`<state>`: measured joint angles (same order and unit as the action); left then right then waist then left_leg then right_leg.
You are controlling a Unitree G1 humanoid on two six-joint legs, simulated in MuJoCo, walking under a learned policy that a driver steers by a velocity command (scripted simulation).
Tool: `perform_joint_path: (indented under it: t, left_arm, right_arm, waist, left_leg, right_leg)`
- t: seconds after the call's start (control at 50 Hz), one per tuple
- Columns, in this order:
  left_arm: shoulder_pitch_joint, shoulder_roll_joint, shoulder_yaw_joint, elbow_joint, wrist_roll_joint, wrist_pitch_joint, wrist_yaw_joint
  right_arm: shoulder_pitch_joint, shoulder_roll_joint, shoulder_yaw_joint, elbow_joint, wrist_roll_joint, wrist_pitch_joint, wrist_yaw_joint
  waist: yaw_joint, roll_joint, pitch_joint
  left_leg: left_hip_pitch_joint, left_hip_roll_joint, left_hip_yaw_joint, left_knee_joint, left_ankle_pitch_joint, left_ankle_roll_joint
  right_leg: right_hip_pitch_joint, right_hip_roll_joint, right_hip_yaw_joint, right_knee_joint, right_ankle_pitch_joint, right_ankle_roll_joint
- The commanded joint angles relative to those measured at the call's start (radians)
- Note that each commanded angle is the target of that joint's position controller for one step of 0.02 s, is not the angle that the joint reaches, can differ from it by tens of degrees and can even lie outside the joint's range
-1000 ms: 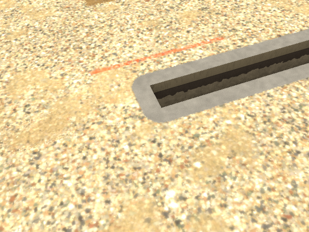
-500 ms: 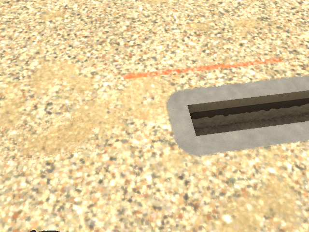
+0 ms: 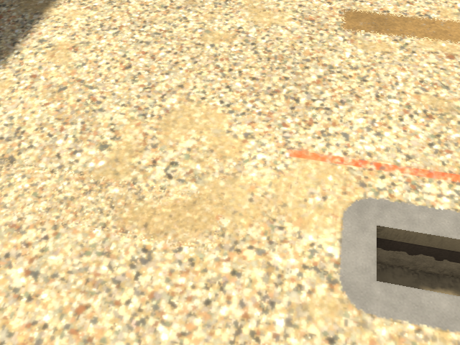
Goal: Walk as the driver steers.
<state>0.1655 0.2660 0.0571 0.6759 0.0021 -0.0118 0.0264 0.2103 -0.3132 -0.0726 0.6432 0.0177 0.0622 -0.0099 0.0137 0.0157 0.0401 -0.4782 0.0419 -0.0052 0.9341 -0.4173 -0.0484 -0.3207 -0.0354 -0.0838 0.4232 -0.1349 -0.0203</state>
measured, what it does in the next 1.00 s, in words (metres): walks ahead: left foot, then right foot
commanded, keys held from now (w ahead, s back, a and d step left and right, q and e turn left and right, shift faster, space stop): w+q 0.16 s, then w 0.24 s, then no key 0.40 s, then w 0.20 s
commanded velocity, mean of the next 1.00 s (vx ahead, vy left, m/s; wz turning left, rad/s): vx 0.28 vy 0.00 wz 0.23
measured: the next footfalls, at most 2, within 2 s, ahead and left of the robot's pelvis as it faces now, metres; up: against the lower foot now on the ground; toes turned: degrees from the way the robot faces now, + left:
left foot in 0.12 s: +0.04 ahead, +0.12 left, +0.00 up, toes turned +7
right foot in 0.56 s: +0.42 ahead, -0.02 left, +0.00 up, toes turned +10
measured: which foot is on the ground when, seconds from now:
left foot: up 0.00-0.10, down 0.12-0.58, up 0.60-0.90, down 0.92-1.00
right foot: down 0.00-0.12, up 0.14-0.54, down 0.56-0.94, up 0.96-1.00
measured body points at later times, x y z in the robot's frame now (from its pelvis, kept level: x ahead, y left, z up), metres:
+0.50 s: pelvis +0.17 +0.05 +0.00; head +0.20 +0.08 +0.44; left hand +0.35 +0.32 -0.09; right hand +0.21 -0.23 -0.11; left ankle +0.00 +0.12 -0.74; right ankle +0.38 -0.06 -0.70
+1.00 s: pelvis +0.33 +0.08 +0.00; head +0.32 +0.11 +0.45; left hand +0.41 +0.36 -0.13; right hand +0.46 -0.18 -0.10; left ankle +0.31 +0.19 -0.74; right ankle +0.37 -0.03 -0.71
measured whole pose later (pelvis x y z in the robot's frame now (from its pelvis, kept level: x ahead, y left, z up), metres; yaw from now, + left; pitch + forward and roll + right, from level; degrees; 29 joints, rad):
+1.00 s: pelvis +0.33 +0.08 +0.00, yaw +12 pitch +0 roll -2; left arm 0.15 0.28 0.05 0.85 -0.03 -0.02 -0.01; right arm 0.32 -0.26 -0.04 0.77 -0.01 -0.02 -0.03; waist -0.02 -0.03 -0.01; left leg -0.28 0.03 -0.02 0.57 -0.29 0.03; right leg -0.38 0.03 -0.03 0.72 -0.39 -0.04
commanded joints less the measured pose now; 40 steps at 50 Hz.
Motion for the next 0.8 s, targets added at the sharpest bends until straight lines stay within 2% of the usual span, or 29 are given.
perform_joint_path:
  t: [0.02,0.06,0.08,0.1,0.12,0.14,0.16,0.18,0.2,0.22,0.24,0.26,0.3,0.34,0.4,0.44,0.5,0.54,0.56,0.58,0.6,0.62,0.64,0.66,0.68,0.7,0.74,0.76,0.8]
  left_arm:
    - [-0.039,0.210,0.067,-0.059,-0.018,-0.021,-0.008]
    - [-0.048,0.214,0.069,-0.049,-0.033,-0.021,-0.018]
    - [-0.061,0.205,0.067,-0.044,-0.039,-0.018,-0.020]
    - [-0.059,0.174,0.061,-0.037,-0.035,-0.016,-0.020]
    - [-0.073,0.115,0.046,-0.040,-0.022,-0.015,-0.023]
    - [-0.091,0.024,0.018,-0.066,0.013,-0.022,-0.039]
    - [-0.148,0.091,0.034,-0.120,-0.015,-0.048,-0.041]
    - [-0.168,0.164,0.051,-0.113,-0.042,-0.069,-0.046]
    - [-0.142,0.177,0.056,-0.092,-0.037,-0.082,-0.049]
    - [-0.119,0.161,0.053,-0.060,-0.014,-0.085,-0.048]
    - [-0.111,0.159,0.053,-0.052,0.003,-0.088,-0.049]
    - [-0.117,0.142,0.049,-0.044,0.004,-0.088,-0.054]
    - [-0.134,0.110,0.038,-0.036,-0.001,-0.085,-0.058]
    - [-0.174,0.085,0.025,-0.040,-0.008,-0.083,-0.064]
    - [-0.258,0.070,0.012,-0.061,-0.020,-0.085,-0.080]
    - [-0.294,0.063,0.007,-0.073,-0.016,-0.092,-0.092]
    - [-0.256,0.084,0.014,-0.066,-0.006,-0.104,-0.102]
    - [-0.119,0.130,0.035,-0.024,0.009,-0.108,-0.091]
    - [-0.008,0.161,0.045,0.005,0.017,-0.110,-0.081]
    - [0.128,0.230,0.054,0.024,0.040,-0.111,-0.070]
    - [0.172,0.243,0.050,0.052,0.038,-0.098,-0.071]
    - [0.182,0.172,0.040,0.047,0.008,-0.083,-0.073]
    - [0.081,0.143,0.027,0.038,-0.005,-0.074,-0.068]
    - [0.002,0.104,0.011,0.037,-0.008,-0.067,-0.062]
    - [-0.053,0.074,-0.001,0.038,-0.002,-0.063,-0.058]
    - [-0.081,0.078,-0.002,0.046,0.012,-0.060,-0.057]
    - [-0.135,0.081,-0.001,0.061,0.026,-0.060,-0.058]
    - [-0.137,0.090,0.002,0.070,0.027,-0.060,-0.057]
    - [-0.129,0.112,0.008,0.085,0.018,-0.050,-0.051]
  right_arm:
    - [0.019,-0.084,-0.021,-0.065,-0.004,-0.025,0.017]
    - [0.066,-0.087,-0.027,-0.039,0.000,-0.029,0.025]
    - [0.114,-0.078,-0.029,-0.012,0.002,-0.031,0.028]
    - [0.188,-0.077,-0.033,0.029,0.002,-0.035,0.026]
    - [0.280,-0.098,-0.044,0.064,0.008,-0.040,0.020]
    - [0.328,-0.182,-0.053,0.049,0.004,-0.053,0.008]
    - [0.273,-0.251,-0.064,0.000,-0.021,-0.082,0.019]
    - [0.204,-0.191,-0.047,-0.014,-0.027,-0.106,0.020]
    - [0.170,-0.145,-0.031,-0.012,-0.021,-0.119,0.015]
    - [0.158,-0.117,-0.019,-0.014,-0.017,-0.122,0.012]
    - [0.152,-0.113,-0.016,-0.012,-0.014,-0.120,0.008]
    - [0.167,-0.108,-0.012,-0.008,-0.017,-0.121,0.003]
    - [0.197,-0.106,-0.011,0.011,-0.018,-0.124,-0.006]
    - [0.225,-0.111,-0.012,0.030,-0.016,-0.124,-0.012]
    - [0.267,-0.121,-0.014,0.062,-0.010,-0.123,-0.014]
    - [0.269,-0.121,-0.014,0.081,-0.009,-0.116,-0.015]
    - [0.265,-0.131,-0.017,0.102,-0.008,-0.104,-0.020]
    - [0.221,-0.146,-0.021,0.092,-0.004,-0.102,-0.026]
    - [0.208,-0.137,-0.016,0.087,-0.005,-0.103,-0.025]
    - [0.244,-0.082,0.003,0.061,-0.033,-0.107,-0.022]
    - [0.435,0.023,0.034,0.096,-0.023,-0.111,-0.010]
    - [0.406,-0.112,0.003,0.136,0.000,-0.107,-0.007]
    - [0.268,-0.145,-0.010,0.096,0.020,-0.100,-0.008]
    - [0.191,-0.132,-0.004,0.077,0.006,-0.090,-0.017]
    - [0.159,-0.116,-0.006,0.071,-0.010,-0.077,-0.024]
    - [0.180,-0.090,-0.003,0.071,-0.014,-0.061,-0.028]
    - [0.224,-0.023,0.014,0.088,-0.019,-0.044,-0.037]
    - [0.218,-0.008,0.021,0.087,-0.025,-0.043,-0.039]
    - [0.209,-0.022,0.020,0.094,-0.024,-0.043,-0.036]
  waist:
    - [-0.007,-0.181,-0.133]
    - [-0.036,-0.172,-0.115]
    - [-0.063,-0.155,-0.107]
    - [-0.087,-0.118,-0.101]
    - [-0.116,0.005,-0.081]
    - [-0.102,0.251,-0.044]
    - [-0.107,0.250,-0.007]
    - [-0.085,0.161,0.062]
    - [-0.058,0.144,0.077]
    - [-0.050,0.115,0.055]
    - [-0.045,0.108,0.045]
    - [-0.048,0.107,0.029]
    - [-0.055,0.089,0.006]
    - [-0.074,0.091,0.011]
    - [-0.109,0.102,0.050]
    - [-0.113,0.093,0.081]
    - [-0.085,0.115,0.042]
    - [-0.009,0.137,-0.054]
    - [0.054,0.119,-0.135]
    - [0.074,-0.010,-0.309]
    - [0.007,-0.289,-0.514]
    - [0.063,-0.166,-0.558]
    - [0.055,-0.143,-0.371]
    - [0.030,-0.077,-0.250]
    - [0.001,-0.062,-0.171]
    - [-0.036,-0.089,-0.138]
    - [-0.074,-0.134,-0.115]
    - [-0.071,-0.143,-0.127]
    - [-0.063,-0.134,-0.174]
  left_leg:
    - [0.119,0.002,0.051,-0.149,0.023,0.051]
    - [0.206,-0.010,0.083,-0.275,0.069,0.088]
    - [0.282,-0.029,0.111,-0.364,0.114,0.109]
    - [0.377,-0.060,0.124,-0.417,0.102,0.129]
    - [0.489,-0.002,-0.009,-0.509,-0.002,0.174]
    - [0.572,0.240,-0.414,-0.600,-0.070,0.264]
    - [0.497,0.334,-0.743,-0.772,-0.336,0.405]
    - [0.476,0.322,-0.675,-0.817,-0.339,0.379]
    - [0.481,0.288,-0.572,-0.792,-0.196,0.340]
    - [0.481,0.243,-0.474,-0.771,-0.060,0.305]
    - [0.479,0.209,-0.398,-0.772,0.050,0.282]
    - [0.476,0.184,-0.340,-0.773,0.159,0.267]
    - [0.487,0.154,-0.247,-0.764,0.334,0.247]
    - [0.472,0.133,-0.186,-0.761,0.392,0.230]
    - [0.452,0.141,-0.163,-0.773,0.379,0.230]
    - [0.443,0.143,-0.145,-0.737,0.498,0.222]
    - [0.483,0.158,-0.147,-0.638,0.705,0.193]
    - [0.517,0.133,-0.142,-0.481,0.985,0.160]
    - [0.475,0.086,-0.112,-0.330,1.013,0.124]
    - [0.243,0.028,-0.116,-0.053,0.688,0.081]
    - [-0.034,-0.141,-0.124,0.346,-0.261,0.009]
    - [-0.039,-0.122,-0.232,0.430,-0.269,0.004]
    - [-0.108,-0.066,-0.187,0.414,-0.219,0.003]
    - [-0.103,-0.023,-0.138,0.342,-0.161,-0.003]
    - [-0.062,0.009,-0.120,0.269,-0.116,-0.009]
    - [0.034,0.030,-0.107,0.178,-0.081,-0.011]
    - [0.172,0.024,-0.062,-0.012,-0.090,-0.022]
    - [0.211,0.024,-0.053,-0.088,-0.066,-0.022]
    - [0.285,0.023,-0.041,-0.208,0.103,-0.010]
  right_leg:
    - [0.066,-0.255,0.202,-0.235,-0.279,-0.180]
    - [0.037,-0.258,0.172,-0.220,-0.349,-0.158]
    - [0.000,-0.242,0.138,-0.185,-0.392,-0.136]
    - [-0.060,-0.203,0.088,-0.102,-0.434,-0.105]
    - [-0.189,-0.136,-0.006,0.132,-0.442,-0.044]
    - [-0.460,-0.025,-0.059,0.552,-0.510,0.033]
    - [-0.635,0.043,0.108,0.637,-0.467,0.019]
    - [-0.665,-0.014,0.153,0.657,-0.324,-0.001]
    - [-0.663,-0.038,0.148,0.626,-0.202,-0.004]
    - [-0.613,-0.055,0.143,0.594,-0.134,0.007]
    - [-0.572,-0.055,0.135,0.545,-0.066,0.023]
    - [-0.531,-0.045,0.118,0.524,-0.002,0.036]
    - [-0.481,-0.029,0.100,0.439,0.092,0.053]
    - [-0.431,-0.014,0.088,0.330,0.166,0.060]
    - [-0.383,0.000,0.073,0.204,0.224,0.056]
    - [-0.341,0.018,0.058,0.131,0.228,0.039]
    - [-0.236,0.044,0.054,0.076,0.205,-0.003]
    - [-0.068,0.092,0.026,0.050,0.188,-0.044]
    - [0.114,0.070,0.028,0.007,0.336,-0.078]
    - [0.486,-0.131,0.218,0.132,0.735,-0.163]
    - [0.790,-0.429,0.604,0.125,0.908,-0.379]
    - [0.724,-0.378,0.634,0.054,0.699,-0.360]
    - [0.574,-0.329,0.487,0.009,0.564,-0.311]
    - [0.409,-0.272,0.402,-0.036,0.484,-0.272]
    - [0.260,-0.239,0.348,-0.073,0.435,-0.254]
    - [0.132,-0.205,0.302,-0.118,0.379,-0.236]
    - [-0.014,-0.167,0.219,-0.151,0.397,-0.229]
    - [-0.023,-0.165,0.202,-0.149,0.426,-0.233]
    - [-0.011,-0.174,0.200,-0.151,0.308,-0.226]
Velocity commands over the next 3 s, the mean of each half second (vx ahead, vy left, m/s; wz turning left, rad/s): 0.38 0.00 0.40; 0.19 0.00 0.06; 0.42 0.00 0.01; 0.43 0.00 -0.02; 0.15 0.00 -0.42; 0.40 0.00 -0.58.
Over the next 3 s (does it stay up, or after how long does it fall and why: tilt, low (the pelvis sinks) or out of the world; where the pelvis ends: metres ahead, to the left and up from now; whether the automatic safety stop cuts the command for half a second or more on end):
stays up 1.12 0.14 0.00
